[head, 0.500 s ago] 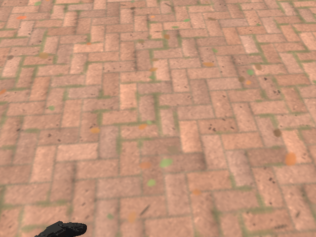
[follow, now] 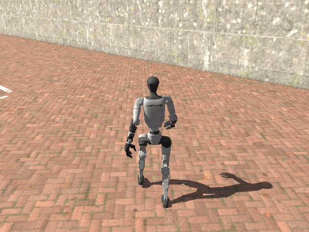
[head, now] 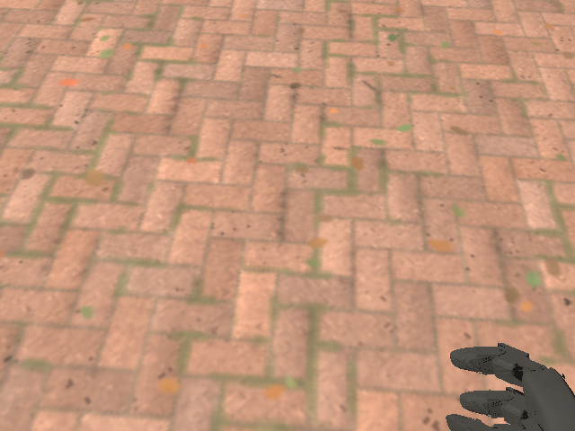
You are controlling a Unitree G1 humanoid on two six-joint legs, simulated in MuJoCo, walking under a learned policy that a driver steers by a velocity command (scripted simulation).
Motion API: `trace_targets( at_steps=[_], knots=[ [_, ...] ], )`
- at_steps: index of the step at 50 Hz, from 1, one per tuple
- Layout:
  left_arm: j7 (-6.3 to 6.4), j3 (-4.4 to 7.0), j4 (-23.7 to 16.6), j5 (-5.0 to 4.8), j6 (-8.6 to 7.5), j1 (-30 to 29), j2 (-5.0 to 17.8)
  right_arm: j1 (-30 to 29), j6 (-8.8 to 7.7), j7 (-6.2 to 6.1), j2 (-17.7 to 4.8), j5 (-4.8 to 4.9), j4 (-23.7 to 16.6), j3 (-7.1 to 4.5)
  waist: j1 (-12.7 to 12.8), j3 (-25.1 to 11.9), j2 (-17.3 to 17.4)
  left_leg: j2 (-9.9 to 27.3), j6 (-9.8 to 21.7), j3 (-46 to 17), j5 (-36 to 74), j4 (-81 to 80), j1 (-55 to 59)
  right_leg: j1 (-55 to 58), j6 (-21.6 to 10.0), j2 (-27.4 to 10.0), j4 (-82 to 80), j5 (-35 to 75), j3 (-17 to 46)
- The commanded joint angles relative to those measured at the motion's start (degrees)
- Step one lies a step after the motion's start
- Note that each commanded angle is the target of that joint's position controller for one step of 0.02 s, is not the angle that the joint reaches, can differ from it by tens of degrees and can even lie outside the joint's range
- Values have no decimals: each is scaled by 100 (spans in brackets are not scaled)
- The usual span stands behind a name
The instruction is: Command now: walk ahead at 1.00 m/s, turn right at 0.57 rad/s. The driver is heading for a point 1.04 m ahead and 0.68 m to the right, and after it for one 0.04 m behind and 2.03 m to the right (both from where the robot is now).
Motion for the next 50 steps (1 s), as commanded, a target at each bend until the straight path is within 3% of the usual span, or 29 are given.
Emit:
trace_targets(
  at_steps=[1, 3, 4, 5, 6, 7, 9, 11, 14, 19, 21, 23, 25, 26, 27, 28, 29, 30, 31, 33, 37, 40, 43, 44, 46, 47, 48, 49, 50],
  knots=[
    [27, 281, -561, -40, -140, -646, 1241, -11, -47, -97, -688, 21, -202, -225, -603, 262, -290, -416, 20, 363, 162, -568, 2033, -1429, -800, -1188, -259, 3363, 821],
    [62, 334, -518, 43, -68, -609, 1465, 1304, -96, -255, -993, -16, 187, -409, -1229, -695, -332, -710, 128, 442, -814, -693, 3527, -1211, -592, -976, 1845, 4562, 642],
    [61, 312, -606, 60, -60, -804, 1338, 2332, -122, -380, -1276, -80, 399, -543, -1742, -1230, -287, -127, 186, 15, -1256, -504, 4920, -2194, -488, -698, 3434, 3669, 613],
    [77, 108, -838, 34, -85, -642, 443, 3200, -138, -491, -1757, -289, 456, -688, -1767, -2134, 919, 1588, 345, -2055, -3642, -860, 6170, -3442, -452, -257, 5634, 376, 279],
    [59, 35, -1161, -196, -44, -303, 271, 2905, -73, -471, -1985, -225, 393, -753, -1308, -2749, 2077, 2355, 772, -4729, -4640, -2215, 6361, -4471, -470, -6, 6906, -884, 295],
    [104, 94, -1079, -66, 58, -900, 638, 2304, -49, -457, -1428, -145, 362, -685, -1228, -1641, 1070, 1981, 715, -3992, -4811, -2313, 5628, -5035, -528, -453, 7091, -269, 243],
    [-7, 98, -1064, 64, 160, -1455, 600, 1908, -92, -419, -791, -100, 477, -551, -1058, -483, 246, 1459, 550, -2120, -2641, -2293, 4265, -4872, -430, -816, 6551, 266, 155],
    [-124, 70, -1120, 195, 354, -1508, 380, 2036, -165, -427, -553, 9, 731, -491, -774, -147, 465, 1171, 425, -1083, -1667, -2483, 3653, -4686, -306, -1028, 6368, 269, 140],
    [-230, 5, -1515, 228, 539, -2192, 251, 2165, -306, -369, -439, 150, 978, -480, -637, 203, 499, 1120, 366, -60, -373, -2771, 3496, -5073, -220, -1151, 6076, 645, -50],
    [-397, -119, -1920, 182, 519, -3177, 352, 2021, -370, -398, -703, 104, 1086, -539, -518, 660, 130, 570, 130, 1593, 923, -3228, 3235, -4371, -422, -864, 4023, 2062, -834],
    [-432, -131, -1941, 176, 497, -3378, 413, 2298, -352, -436, -952, 112, 1148, -578, -533, 646, 92, 595, 8, 1891, 3087, -2915, 3562, -3721, -647, -471, 3375, 2147, -1322],
    [-375, -81, -1781, 164, 474, -2884, 598, 2510, -201, -526, -1321, 95, 1116, -668, -212, 204, 393, 749, -79, 1912, 5513, -1813, 4198, -3075, -828, -16, 3234, 1619, -1573],
    [-256, 139, -1272, 155, 445, -1029, 1009, 2096, 17, -583, -1618, 30, 927, -768, 759, -723, 575, 1022, 48, 1686, 6092, 642, 3816, -1122, -1148, 230, 3200, 982, -1255],
    [-113, 312, -906, 140, 433, -91, 1256, 1987, 80, -531, -1561, -6, 862, -773, 1061, -1072, 216, 737, 47, 1638, 4189, 2618, 2851, 283, -1312, 243, 2783, 660, -776],
    [23, 459, -879, 5, 513, -580, 1671, 1850, 40, -413, -740, -59, 706, -587, 483, -482, -1247, -470, -107, 1534, -2117, 4964, 994, 678, -1538, -554, 2482, 833, 666],
    [6, 573, -1215, 216, 599, -936, 2330, 2209, -86, -406, -780, 78, -49, -526, -60, -1669, -1657, -878, -319, 314, -2993, 6326, -1008, 2320, -2816, -1689, 1415, 329, 3870],
    [73, 564, -1353, 171, 610, -906, 2037, 1671, -252, -408, -1003, -2, -113, -486, 182, -1546, -386, -487, -250, -338, -2477, 5917, -1403, 1994, -2656, -1922, 495, -613, 4545],
    [131, 483, -1214, 154, 560, -1045, 1685, 1523, -324, -405, -1018, 24, -83, -463, -107, -575, 215, -233, -222, -360, -2157, 5173, -1260, 898, -2384, -1806, 234, -536, 4207],
    [147, 413, -1111, 141, 475, -1200, 1465, 1415, -297, -419, -943, -35, -69, -437, -432, -121, 570, -28, -260, -336, -2145, 4548, -828, -72, -2165, -1548, 220, 14, 3671],
    [179, 293, -1126, 128, 284, -1462, 1216, 1598, -33, -426, -870, -196, 4, -397, -859, 213, 641, 160, -433, -342, -2363, 3845, 1, -1493, -2036, -1105, 213, 939, 2829],
    [114, 295, -1161, 82, 86, -1517, 1219, 551, 149, -309, -503, -103, -497, -247, -774, 567, 285, 231, -610, 46, -1335, 1602, 883, -2973, -1758, -411, -133, 1198, 1920],
    [39, 379, -1139, 31, 64, -1388, 1330, 127, 123, -236, -422, 93, -599, -198, -440, 328, -85, -99, -492, 184, 320, 175, 1817, -2844, -1322, -257, -52, 1907, 1783],
    [68, 433, -1090, 14, 102, -1182, 1407, 181, 91, -285, -717, 113, -585, -295, -368, 83, -260, -316, -370, 55, 137, -587, 2145, -1801, -1028, -445, 566, 2753, 2068],
    [87, 456, -1102, 45, 112, -1214, 1513, 545, 74, -337, -909, 113, -481, -381, -546, -172, -291, -475, -324, 41, -327, -676, 2550, -1514, -909, -458, 1131, 3457, 2134],
    [43, 452, -1167, 99, 73, -1615, 1613, 2520, 19, -514, -1414, 67, -31, -633, -1696, -1206, -53, -336, -172, 28, -1353, -578, 4767, -2096, -613, -94, 3668, 3794, 1749],
    [76, 209, -1381, 147, -5, -1778, 735, 3740, -12, -634, -1807, -101, 163, -761, -2008, -1895, 958, 1119, -68, -1493, -3500, -797, 6047, -3164, -606, 276, 5730, 570, 1289],
    [63, 34, -1772, -139, 17, -1040, 321, 2989, 15, -579, -2204, -210, 58, -837, -1058, -2321, 2792, 2361, 442, -5079, -4961, -2423, 6358, -4654, -473, 575, 6934, -1245, 648],
    [125, 38, -1535, 58, 157, -1425, 764, 2161, 58, -539, -1553, -145, -125, -774, -1041, -1314, 1402, 2064, 565, -4724, -5622, -2528, 5458, -5160, -511, -31, 7232, -497, 492],
    [57, 86, -1549, 166, 222, -1779, 935, 1892, 83, -513, -1121, -83, -127, -665, -1038, -780, 705, 1794, 522, -3509, -4797, -2340, 4813, -5127, -479, -296, 6939, -68, 309]
  ],
)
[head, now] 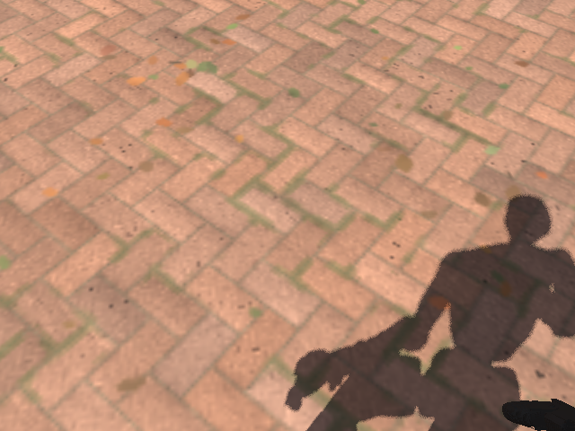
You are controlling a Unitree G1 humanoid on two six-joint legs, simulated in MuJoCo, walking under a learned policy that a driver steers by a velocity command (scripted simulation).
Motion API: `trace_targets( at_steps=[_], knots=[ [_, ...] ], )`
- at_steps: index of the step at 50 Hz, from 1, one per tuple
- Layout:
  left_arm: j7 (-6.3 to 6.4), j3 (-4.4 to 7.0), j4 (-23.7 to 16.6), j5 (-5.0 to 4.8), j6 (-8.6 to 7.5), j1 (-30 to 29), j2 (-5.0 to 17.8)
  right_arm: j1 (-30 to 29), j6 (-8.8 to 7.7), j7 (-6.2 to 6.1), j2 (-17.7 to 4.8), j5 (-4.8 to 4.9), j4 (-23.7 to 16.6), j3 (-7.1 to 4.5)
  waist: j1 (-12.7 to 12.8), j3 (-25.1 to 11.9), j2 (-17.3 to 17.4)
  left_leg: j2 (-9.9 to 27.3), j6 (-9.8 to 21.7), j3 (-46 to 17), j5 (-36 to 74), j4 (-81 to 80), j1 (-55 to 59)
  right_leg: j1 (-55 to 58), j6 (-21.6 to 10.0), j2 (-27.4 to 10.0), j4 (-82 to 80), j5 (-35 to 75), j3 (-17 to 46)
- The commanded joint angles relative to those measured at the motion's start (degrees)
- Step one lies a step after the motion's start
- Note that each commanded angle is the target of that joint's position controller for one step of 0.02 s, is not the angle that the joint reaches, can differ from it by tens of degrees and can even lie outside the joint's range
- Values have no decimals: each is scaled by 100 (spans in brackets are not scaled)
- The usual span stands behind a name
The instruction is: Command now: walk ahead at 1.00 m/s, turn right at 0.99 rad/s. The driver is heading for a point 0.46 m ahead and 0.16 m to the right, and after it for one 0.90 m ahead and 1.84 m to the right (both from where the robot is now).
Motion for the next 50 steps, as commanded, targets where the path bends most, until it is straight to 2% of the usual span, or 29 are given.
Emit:
trace_targets(
  at_steps=[1, 3, 6, 9, 12, 14, 16, 18, 19, 20, 21, 22, 23, 24, 25, 27, 30, 32, 35, 38, 40, 41, 42, 43, 44, 45, 46, 48, 50],
  knots=[
    [-117, -97, -756, 135, 8, -662, 246, 1111, 39, -10, -711, -16, 65, -346, -742, -539, 538, 1858, 816, -2815, -2345, -2232, 2990, -3208, 97, -854, 1214, 718, -419],
    [-298, -159, -933, 202, 158, -909, -1, 1390, -46, -4, -597, 62, 437, -301, -603, -125, 753, 1550, 668, -1639, -1241, -2388, 2377, -3128, 189, -1145, 1005, 776, -425],
    [-392, -253, -1247, 179, 292, -1351, -168, 1535, -209, 117, -440, 194, 723, -270, -459, 62, 746, 1445, 552, -519, 210, -2651, 2203, -3366, 236, -1287, 845, 1306, -567],
    [-431, -296, -1496, 141, 312, -1859, -114, 1393, -302, 126, -518, 147, 832, -276, -305, 338, 649, 1226, 492, 539, 1148, -2927, 1998, -3298, 247, -1253, 38, 2099, -803],
    [-539, -368, -1628, 148, 299, -2491, -151, 1766, -304, 88, -685, 134, 1054, -313, -460, 690, 426, 1029, 344, 1291, 2192, -3115, 2274, -2976, 30, -1084, -1281, 2400, -1488],
    [-555, -398, -1589, 127, 269, -2631, -203, 1990, -258, 40, -837, 126, 1128, -333, -461, 617, 435, 955, 196, 1679, 4615, -2744, 2628, -2332, -215, -694, -1939, 2277, -2028],
    [-479, -337, -1427, 125, 252, -2174, -56, 2104, -132, -58, -1171, 141, 1107, -410, -109, 147, 793, 1158, 146, 1704, 7049, -1773, 3153, -1630, -392, -301, -2154, 1824, -2215],
    [-343, -114, -910, 97, 216, -383, 357, 1689, 69, -105, -1476, 99, 943, -507, 819, -702, 1009, 1436, 300, 1512, 7823, 487, 2804, 237, -674, -33, -2239, 1170, -1942],
    [-213, 56, -474, 116, 170, 774, 556, 1485, 117, -65, -1398, 83, 829, -491, 1239, -1113, 753, 1303, 388, 1428, 6330, 2331, 1689, 1938, -884, -71, -2869, 1118, -1379],
    [-57, 244, -404, -57, 241, 431, 874, 1383, 104, 43, -824, 53, 736, -395, 764, -889, -605, 87, 286, 1380, -212, 4561, -61, 2846, -975, -818, -3206, 847, -101],
    [-66, 300, -760, 187, 318, -29, 1478, 1728, -18, 69, -652, 203, -20, -285, 124, -1851, -1149, -356, 93, 365, -1572, 6142, -2031, 4165, -2127, -2227, -4132, 708, 3143],
    [31, 271, -786, 169, 328, 283, 1111, 1117, -168, 68, -867, 170, -48, -263, 466, -1784, 148, -24, 147, -296, -970, 5858, -2383, 3827, -1968, -2340, -4909, 357, 3451],
    [92, 201, -552, 144, 250, 157, 825, 1141, -220, 68, -779, 221, 24, -215, 121, -768, 540, 262, 188, -278, -692, 5194, -2279, 2717, -1755, -2308, -5170, 538, 2989],
    [114, 122, -421, 148, 127, 20, 579, 1065, -189, 59, -704, 153, 76, -183, -198, -253, 876, 514, 185, -275, -662, 4548, -1847, 1689, -1519, -2057, -5219, 969, 2467],
    [158, 50, -425, 174, 3, -196, 439, 1161, -92, 77, -614, 46, 160, -144, -447, -81, 948, 618, 167, -307, -759, 4228, -1391, 974, -1384, -1813, -5219, 1333, 1983],
    [149, -91, -297, 89, -188, -205, 147, 1306, 125, 163, -473, -59, 242, -105, -705, 92, 782, 784, 52, -289, -938, 3502, -905, 71, -1271, -1474, -5490, 1528, 1385],
    [52, -71, -99, 21, -354, 63, 199, 252, 157, 269, -238, 17, -138, 8, -455, 571, 439, 876, 45, 29, 113, 1946, -1094, -330, -1096, -1083, -5974, 2140, 603],
    [-15, -68, -33, -38, -418, 189, 186, -258, 110, 344, -149, 96, -259, 58, -266, 617, 385, 689, 181, 236, 1323, 782, -618, -375, -824, -829, -6081, 2885, 113],
    [-30, -56, 178, -120, -500, 520, 321, -615, 74, 374, -192, 214, -272, 33, -39, 504, 280, 356, 464, 432, 2512, -150, -38, 324, -569, -1105, -6392, 4036, 17],
    [48, -23, 346, -2, -461, 634, 631, -469, 60, 287, -472, 150, -230, -93, -199, 31, -39, -198, 735, 622, 1587, -491, 302, 1654, -331, -1340, -5425, 6748, -177],
    [137, 23, 411, 192, -330, 468, 850, 1055, 74, 148, -867, 179, 204, -297, -1027, -843, -315, -489, 905, 503, 507, -402, 1735, 1809, -184, -1483, -3482, 7814, -227],
    [164, 5, 366, 269, -280, 105, 773, 2345, 99, 42, -1081, 145, 567, -407, -1755, -1267, -237, -183, 1016, 306, 125, -372, 3130, 900, -135, -1276, -1834, 6998, -407],
    [119, -210, 119, 92, -318, 711, -127, 2911, 79, -34, -1736, -81, 673, -609, -1384, -2091, 1270, 1514, 1638, -2030, -1318, -322, 4920, -1071, 102, -547, 1023, 3280, -707],
    [55, -293, 72, -50, -402, 846, -225, 2808, 84, 99, -1564, -35, 708, -595, -1219, -2727, 1858, 2164, 2026, -4895, -2258, -1728, 5416, -2323, 122, 213, 2056, -181, -175],
    [118, -264, -25, -13, -383, 124, 33, 2039, 62, 146, -1132, 1, 657, -539, -1090, -1501, 984, 1923, 1830, -4121, -2562, -1960, 4588, -3019, -9, -393, 2097, 386, -101],
    [79, -280, -84, 10, -370, -235, 107, 1650, 21, 175, -733, 54, 665, -452, -941, -890, 328, 1797, 1665, -3212, -2116, -2073, 3615, -2902, -23, -718, 1648, 867, -200],
    [20, -305, -106, 38, -321, -365, 15, 1475, -11, 174, -542, 19, 747, -399, -754, -469, 119, 1608, 1510, -2583, -1631, -2258, 2854, -2712, -25, -908, 1331, 931, -238],
    [-113, -360, -116, 139, -108, -244, -218, 1473, -91, 158, -266, 41, 969, -282, -390, -55, 343, 1368, 1234, -1671, -1284, -2666, 1814, -2329, 80, -1114, 1065, 912, -236],
    [-200, -398, -250, 144, 45, -498, -358, 1517, -237, 202, -362, 167, 1136, -300, -238, 348, 451, 1311, 1093, -970, -845, -3106, 1442, -2626, 179, -1294, 755, 1083, -290]
  ],
)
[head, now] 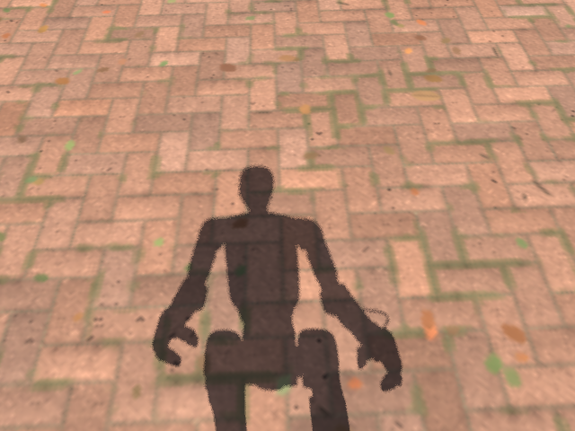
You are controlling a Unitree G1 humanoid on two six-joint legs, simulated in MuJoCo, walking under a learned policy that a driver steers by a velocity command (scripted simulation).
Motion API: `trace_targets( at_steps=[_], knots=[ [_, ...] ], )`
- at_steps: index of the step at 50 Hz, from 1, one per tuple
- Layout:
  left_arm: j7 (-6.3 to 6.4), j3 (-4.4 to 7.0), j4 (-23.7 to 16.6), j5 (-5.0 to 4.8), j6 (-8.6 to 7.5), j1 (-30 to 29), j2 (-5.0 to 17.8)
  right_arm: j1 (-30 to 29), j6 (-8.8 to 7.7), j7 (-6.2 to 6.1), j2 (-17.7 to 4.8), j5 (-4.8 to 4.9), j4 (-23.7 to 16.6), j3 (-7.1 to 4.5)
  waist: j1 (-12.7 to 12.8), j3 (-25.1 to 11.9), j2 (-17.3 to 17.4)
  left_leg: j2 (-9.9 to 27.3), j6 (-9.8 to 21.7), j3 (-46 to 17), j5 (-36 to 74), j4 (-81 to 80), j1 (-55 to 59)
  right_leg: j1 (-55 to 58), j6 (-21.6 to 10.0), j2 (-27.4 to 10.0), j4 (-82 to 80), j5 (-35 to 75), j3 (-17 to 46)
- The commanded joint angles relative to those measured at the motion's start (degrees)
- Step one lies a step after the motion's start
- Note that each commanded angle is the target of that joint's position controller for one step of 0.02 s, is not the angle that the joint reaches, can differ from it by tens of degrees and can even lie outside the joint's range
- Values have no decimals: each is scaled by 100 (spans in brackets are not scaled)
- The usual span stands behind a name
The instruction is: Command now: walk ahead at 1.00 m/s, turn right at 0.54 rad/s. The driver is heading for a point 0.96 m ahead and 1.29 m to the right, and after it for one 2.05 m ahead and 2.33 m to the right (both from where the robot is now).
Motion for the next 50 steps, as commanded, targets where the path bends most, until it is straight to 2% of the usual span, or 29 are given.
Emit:
trace_targets(
  at_steps=[1, 4, 5, 8, 11, 13, 14, 15, 16, 17, 18, 19, 21, 22, 25, 28, 31, 33, 34, 35, 36, 37, 38, 39, 40, 42, 44, 47, 50],
  knots=[
    [-137, -35, -500, 27, 146, -243, 111, 25, -270, 54, -394, 99, -96, -55, 219, 575, 454, 1650, 493, -1299, -206, -2200, -152, -1095, 118, -533, -327, 479, 177],
    [-205, -60, -765, -35, 120, -935, 101, -5, -366, 81, -370, 100, -15, -36, 196, 789, 492, 1213, 294, 4, 1293, -2359, -140, -1148, 96, -495, -1572, 1568, -245],
    [-243, -58, -785, -54, 96, -1164, 110, 144, -376, 70, -291, 139, 38, -10, 89, 800, 280, 996, 135, 400, 1959, -2385, 28, -1037, 24, -347, -1999, 1857, -601],
    [-354, -107, -963, -22, 53, -1722, -18, 476, -414, -30, -538, 191, 162, -31, -17, 826, 322, 1246, -32, 719, 3613, -2517, 706, -571, -240, -170, -3207, 2469, -1135],
    [-265, 18, -731, -47, 42, -1131, 317, 536, -193, -205, -999, 134, 78, -131, 378, 127, 741, 1426, -193, 884, 7373, -1089, 2043, 46, -438, 537, -3441, 1663, -1601],
    [-169, 213, -271, -85, 31, 592, 685, 155, 73, -309, -1275, 5, -81, -231, 1272, -799, 984, 1642, -121, 772, 8144, 1343, 1880, 1766, -675, 848, -3399, 833, -1441],
    [-72, 384, 83, -67, 38, 1759, 900, -108, 146, -300, -1308, -31, -186, -253, 1740, -1227, 830, 1587, -59, 686, 7184, 3181, 1136, 3124, -852, 815, -3846, 547, -992],
    [69, 592, 71, -218, 157, 1569, 1160, -379, 94, -195, -919, -25, -280, -204, 1497, -977, -271, 575, -194, 541, 1927, 5343, -511, 3987, -986, 302, -4036, 31, 137],
    [44, 704, -164, 62, 245, 1007, 1926, 71, -43, -70, -352, 125, -1009, -16, 491, -1578, -1445, -176, -598, -292, -1571, 7372, -3286, 5682, -2445, -1240, -4696, 376, 3551],
    [115, 736, -292, 58, 261, 1179, 1739, -518, -208, -100, -493, 116, -1143, 73, 874, -1867, -40, 103, -441, -1217, -1126, 7211, -3876, 5745, -2437, -1405, -5600, -195, 4426],
    [178, 694, -91, 3, 206, 1098, 1396, -794, -304, -96, -547, 117, -1154, 103, 677, -875, 573, 471, -359, -1318, -798, 6344, -3843, 4702, -2055, -1279, -5955, -223, 3945],
    [198, 618, 39, -33, 138, 973, 1122, -942, -292, -95, -488, 56, -1201, 129, 322, -303, 820, 711, -370, -1289, -730, 5542, -3458, 3675, -1743, -984, -6017, 146, 3366],
    [240, 480, -44, -82, -26, 600, 831, -808, -35, -81, -479, -177, -1123, 171, -109, 74, 819, 913, -519, -1231, -826, 4897, -2679, 2302, -1504, -469, -6044, 876, 2484],
    [221, 439, -72, -115, -93, 564, 776, -802, 88, -51, -457, -210, -1142, 184, -193, 130, 712, 991, -611, -1161, -952, 4499, -2456, 1844, -1474, -280, -6117, 903, 2227],
    [163, 478, -124, -93, -205, 574, 926, -1803, 156, 50, -273, -130, -1621, 302, -5, 508, 400, 975, -766, -782, -7, 2840, -2005, 800, -1358, 130, -6479, 1261, 1836],
    [62, 561, -79, -149, -213, 804, 1025, -2305, 106, 64, -212, 41, -1816, 352, 379, 358, 82, 666, -661, -665, 1704, 1381, -1278, 927, -959, 254, -6417, 2218, 1727],
    [82, 617, -35, -179, -184, 931, 1134, -2316, 68, 16, -439, 81, -1877, 277, 460, 128, -40, 431, -489, -776, 1834, 580, -798, 1751, -675, 57, -5940, 3067, 1942],
    [106, 674, -59, -120, -175, 796, 1400, -1332, 27, -102, -880, 90, -1609, 82, -36, -583, 17, 131, -370, -820, 1034, 497, 342, 2214, -397, 95, -4525, 4492, 1949],
    [85, 697, -121, -92, -195, 458, 1548, -174, 2, -191, -1094, 104, -1345, -41, -782, -1104, 48, 262, -314, -824, 679, 518, 1576, 1799, -259, 248, -3165, 4439, 1816],
    [75, 552, -284, -65, -269, 213, 1039, 1123, -13, -319, -1498, -11, -1112, -209, -1320, -1801, 429, 1178, -171, -1669, -911, 633, 2961, 922, -182, 540, -1306, 3059, 1475],
    [111, 286, -563, -294, -259, 858, 12, 1062, -27, -305, -1887, -282, -1104, -272, -606, -2420, 2215, 3023, 256, -4668, -2390, -393, 4060, -741, -28, 1123, 455, -1636, 844],
    [164, 227, -619, -198, -195, 779, 444, 391, 29, -247, -1655, -152, -1177, -327, -402, -2237, 2285, 3074, 519, -6081, -3535, -1145, 3509, -1456, -126, 663, 931, -1021, 507],
    [147, 292, -522, -56, -106, 216, 754, -191, 58, -226, -987, -96, -1266, -194, -414, -1216, 1354, 2674, 460, -4915, -3478, -1162, 2574, -1578, -112, 241, 762, -380, 334],
    [61, 305, -532, 19, -50, -67, 773, -319, 75, -196, -681, -79, -1157, -124, -365, -657, 701, 2393, 402, -3860, -2340, -1073, 1878, -1475, -66, 30, 495, -97, 207],
    [-35, 297, -590, 66, 8, -339, 674, -163, 69, -187, -573, -94, -974, -89, -350, -351, 485, 2134, 280, -3039, -1367, -1117, 1445, -1377, -42, -122, 342, -79, 183],
    [-182, 191, -819, 80, 169, -524, 292, 180, -28, -132, -318, -9, -569, -13, -153, -20, 735, 1999, 160, -2116, -378, -1253, 989, -1425, -1, -354, 255, -97, 150],
    [-251, 100, -1093, 87, 261, -878, 97, 292, -138, -38, -223, 113, -366, 7, -44, 140, 706, 1932, 22, -1326, 646, -1422, 861, -1677, -9, -462, 109, 144, 27],
    [-334, 32, -1451, 60, 283, -1384, 153, -11, -258, -25, -378, 101, -321, -12, 196, 382, 712, 1710, -59, -180, 1788, -1745, 489, -1545, 6, -458, -748, 997, -232],
    [-456, -27, -1632, 61, 280, -2034, 189, 214, -272, -73, -624, 85, -157, -59, 97, 771, 395, 1485, -146, 634, 2677, -2081, 535, -1005, -178, -257, -2278, 1463, -965]
  ],
)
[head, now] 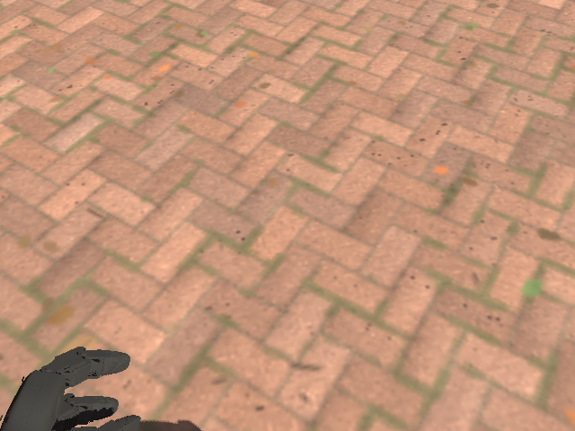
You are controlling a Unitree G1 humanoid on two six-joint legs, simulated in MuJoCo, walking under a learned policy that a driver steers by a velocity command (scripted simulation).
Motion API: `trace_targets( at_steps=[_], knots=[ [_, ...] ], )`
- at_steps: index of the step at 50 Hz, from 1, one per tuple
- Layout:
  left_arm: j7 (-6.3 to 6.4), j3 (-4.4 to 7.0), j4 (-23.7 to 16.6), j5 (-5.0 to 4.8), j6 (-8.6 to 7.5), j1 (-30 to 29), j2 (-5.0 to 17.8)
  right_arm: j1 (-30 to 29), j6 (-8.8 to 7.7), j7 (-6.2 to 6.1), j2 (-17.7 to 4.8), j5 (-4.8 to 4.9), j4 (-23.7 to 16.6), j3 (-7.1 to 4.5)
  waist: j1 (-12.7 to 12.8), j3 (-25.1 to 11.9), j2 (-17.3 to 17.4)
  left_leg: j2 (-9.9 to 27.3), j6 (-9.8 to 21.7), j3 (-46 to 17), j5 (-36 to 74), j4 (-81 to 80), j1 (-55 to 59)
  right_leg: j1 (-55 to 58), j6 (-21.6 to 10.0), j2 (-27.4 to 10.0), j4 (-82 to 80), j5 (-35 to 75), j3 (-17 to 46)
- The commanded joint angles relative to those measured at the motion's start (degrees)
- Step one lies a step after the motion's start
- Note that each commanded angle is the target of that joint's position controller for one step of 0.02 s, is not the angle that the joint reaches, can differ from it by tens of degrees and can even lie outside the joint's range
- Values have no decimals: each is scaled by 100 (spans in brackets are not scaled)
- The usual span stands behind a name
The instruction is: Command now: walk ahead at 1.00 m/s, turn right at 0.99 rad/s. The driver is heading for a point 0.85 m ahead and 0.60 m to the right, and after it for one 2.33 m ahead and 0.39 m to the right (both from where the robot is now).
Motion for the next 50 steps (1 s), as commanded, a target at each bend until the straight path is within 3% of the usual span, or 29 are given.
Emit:
trace_targets(
  at_steps=[1, 4, 6, 7, 8, 9, 10, 11, 14, 16, 18, 21, 23, 25, 26, 27, 28, 29, 30, 31, 32, 36, 40, 43, 45, 47, 48, 49, 50],
  knots=[
    [-127, -138, -451, -9, -42, -455, -90, -644, -166, -29, -539, -8, -448, -25, 456, 769, 457, 1159, 367, 167, 4420, -884, -1093, 1015, -233, 161, -1199, 445, -544],
    [-18, -27, -165, -27, -77, 273, 181, -401, 13, -144, -1035, 6, -469, -136, 935, 77, 833, 1358, 270, 276, 8044, 675, -272, 2134, -501, 814, -1503, -143, -900],
    [152, 241, 462, -40, -111, 2394, 640, -875, 194, -160, -1257, -22, -696, -203, 1907, -890, 912, 1568, 412, 37, 8176, 3383, -994, 4476, -812, 1047, -1774, -636, -488],
    [306, 431, 760, -92, -105, 2877, 872, -929, 241, -98, -1066, -79, -736, -195, 1921, -1011, 342, 1047, 334, -8, 4461, 5387, -2263, 5763, -983, 869, -2251, -888, 147],
    [414, 528, 660, -192, -40, 2342, 1346, -893, 225, -16, -201, -198, -1039, 18, 1152, -644, -967, 127, 197, -143, -782, 7543, -4011, 6000, -1216, -151, -2200, -151, 2006],
    [425, 591, 381, -12, 44, 2414, 1687, -927, 99, -3, -486, -12, -1768, 9, 1037, -1900, -960, -142, 77, -1464, -820, 8259, -5479, 7395, -2266, -962, -3525, -1145, 4618],
    [490, 596, 426, -27, 41, 2499, 1432, -1455, -49, -2, -656, -43, -1805, 43, 1129, -1389, 46, 203, 105, -1837, -309, 7724, -5807, 6876, -2010, -1070, -4360, -1718, 4973],
    [536, 547, 553, -56, -26, 2317, 1176, -1561, -103, -8, -642, -26, -1762, 74, 850, -483, 458, 402, 105, -1833, -22, 7070, -5677, 5871, -1826, -912, -4574, -1454, 4562],
    [602, 366, 614, -123, -309, 1892, 756, -1368, 181, -26, -523, -278, -1596, 124, 118, 126, 861, 761, -156, -1834, -360, 5909, -4479, 3733, -1575, -227, -4599, -5, 3261],
    [542, 329, 648, -153, -445, 1916, 695, -1851, 319, 19, -360, -266, -1818, 173, 123, 353, 724, 828, -267, -1662, -332, 4880, -4120, 2850, -1503, 103, -4845, -7, 2870],
    [501, 361, 675, -123, -511, 1913, 719, -2607, 308, 80, -115, -168, -2127, 277, 286, 534, 542, 719, -268, -1523, 913, 3773, -3654, 2277, -1304, 422, -4984, 204, 2596],
    [411, 437, 789, -207, -538, 2140, 838, -2936, 274, 117, -61, -6, -2197, 313, 581, 281, 262, 364, -84, -1416, 2520, 2483, -2682, 2419, -926, 492, -4918, 1142, 2497],
    [417, 468, 872, -230, -513, 2316, 895, -2994, 267, 83, -229, 24, -2224, 261, 671, 154, 134, 192, 36, -1466, 2486, 1956, -2413, 3069, -731, 356, -4586, 1766, 2659],
    [453, 521, 899, -182, -478, 2307, 1113, -2235, 239, -18, -630, 27, -2006, 94, 316, -424, 142, -129, 140, -1510, 1710, 1726, -1525, 3713, -439, 386, -3352, 3207, 2690],
    [433, 553, 871, -155, -479, 2059, 1304, -1219, 208, -99, -847, 41, -1785, -28, -353, -921, 202, -127, 183, -1450, 1310, 1656, -419, 3483, -284, 501, -2047, 3401, 2544],
    [411, 464, 772, -118, -545, 1797, 997, 41, 185, -225, -1193, -36, -1518, -182, -956, -1510, 345, 445, 296, -1878, 371, 1845, 1013, 2645, -161, 761, -364, 2613, 2280],
    [439, 204, 490, -227, -582, 1926, -33, 528, 152, -275, -1587, -289, -1412, -272, -741, -2053, 1953, 2173, 583, -4247, -1696, 1092, 2183, 1049, -64, 1385, 1585, -2224, 1661],
    [476, 114, 285, -279, -548, 2288, 158, -256, 172, -188, -1600, -244, -1522, -313, -107, -2251, 2764, 2708, 892, -6666, -2412, 12, 1829, 287, -96, 1128, 2268, -2208, 1286],
    [493, 153, 478, -116, -437, 1896, 473, -1015, 204, -156, -913, -195, -1679, -201, -54, -1283, 1631, 2403, 933, -5853, -2880, -55, 915, 94, -92, 621, 2305, -1539, 1094],
    [413, 163, 487, -28, -364, 1614, 520, -1230, 225, -129, -563, -162, -1620, -117, -4, -686, 881, 2148, 919, -4791, -2037, 31, 166, 167, -36, 367, 2064, -1201, 913],
    [321, 164, 466, 18, -295, 1375, 457, -1177, 222, -113, -450, -183, -1479, -87, 30, -388, 537, 1929, 838, -4035, -1124, 8, -295, 259, 7, 202, 1912, -1162, 847],
    [82, -8, -26, 26, -45, 765, -79, -733, 1, 26, -157, 13, -826, 12, 304, 192, 697, 1717, 618, -2197, 963, -361, -978, -34, 66, -197, 1649, -924, 749],
    [-7, -102, -408, 6, -56, 121, -48, -877, -159, 56, -268, -27, -662, 24, 537, 544, 664, 1346, 607, -799, 2465, -872, -1432, 256, 56, -70, 205, 66, 522],
    [-79, -208, -434, 37, -126, -366, -161, -450, -152, 44, -468, -18, -415, 10, 382, 869, 387, 1263, 646, -196, 3705, -1373, -1388, 1124, -205, 252, -1318, 367, -211],
    [-19, -171, -296, 61, -165, -267, -42, -253, -93, -3, -819, 0, -325, -34, 524, 618, 639, 1370, 694, -28, 6238, -912, -739, 1768, -376, 692, -1714, 94, -514],
    [111, -35, 41, 102, -202, 792, 285, -232, 50, -81, -1218, -3, -298, -93, 1158, -170, 987, 1577, 730, -10, 8313, 900, -277, 2935, -556, 1087, -1841, -727, -535],
    [191, 82, 425, 84, -218, 1954, 482, -439, 126, -113, -1298, 6, -361, -101, 1689, -717, 1072, 1580, 757, -54, 8251, 2337, -571, 4150, -688, 1133, -2235, -854, -315],
    [295, 255, 728, 111, -206, 2817, 793, -569, 159, -125, -1197, -6, -446, -84, 2054, -1140, 871, 1328, 703, -36, 6632, 4258, -1592, 5592, -798, 775, -2653, -1057, 312],
    [423, 360, 712, 148, -179, 2362, 1292, -111, 148, 29, -178, -46, -729, 99, 983, -1442, -721, 471, 507, -263, -583, 6388, -3732, 6968, -950, -859, -2676, -1611, 2619]
  ],
)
